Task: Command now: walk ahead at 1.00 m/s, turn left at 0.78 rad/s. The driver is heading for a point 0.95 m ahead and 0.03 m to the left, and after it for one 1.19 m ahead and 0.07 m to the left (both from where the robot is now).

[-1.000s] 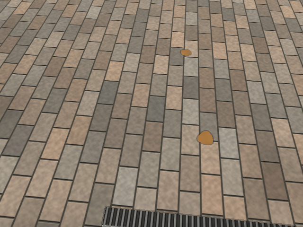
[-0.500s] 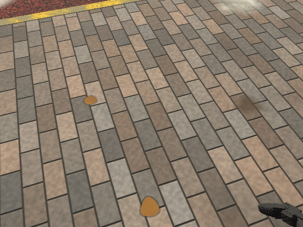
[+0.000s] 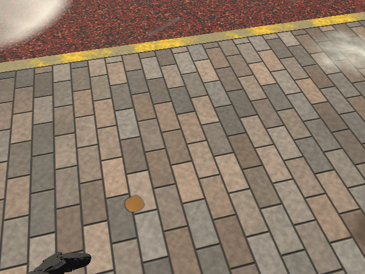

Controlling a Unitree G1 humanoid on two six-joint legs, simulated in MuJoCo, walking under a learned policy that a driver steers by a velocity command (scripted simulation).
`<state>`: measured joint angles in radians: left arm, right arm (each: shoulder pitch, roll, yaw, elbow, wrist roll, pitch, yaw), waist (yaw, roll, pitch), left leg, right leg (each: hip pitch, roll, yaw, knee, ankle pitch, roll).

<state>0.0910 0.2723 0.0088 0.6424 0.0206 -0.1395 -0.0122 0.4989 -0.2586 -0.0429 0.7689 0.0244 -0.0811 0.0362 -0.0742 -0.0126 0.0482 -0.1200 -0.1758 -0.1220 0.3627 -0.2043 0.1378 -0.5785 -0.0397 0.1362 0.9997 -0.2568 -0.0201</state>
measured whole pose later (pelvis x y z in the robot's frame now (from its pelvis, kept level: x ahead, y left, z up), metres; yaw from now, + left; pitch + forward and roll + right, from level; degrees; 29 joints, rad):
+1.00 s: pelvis +0.87 +0.16 -0.02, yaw -2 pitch -1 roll +4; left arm 0.09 0.34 0.07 0.63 -0.01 -0.03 -0.06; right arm 0.37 -0.33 -0.08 0.86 0.01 -0.08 -0.02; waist -0.09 -0.02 0.06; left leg 0.13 0.02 0.25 0.32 -0.41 -0.05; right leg -0.73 -0.08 -0.06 0.77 0.06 -0.04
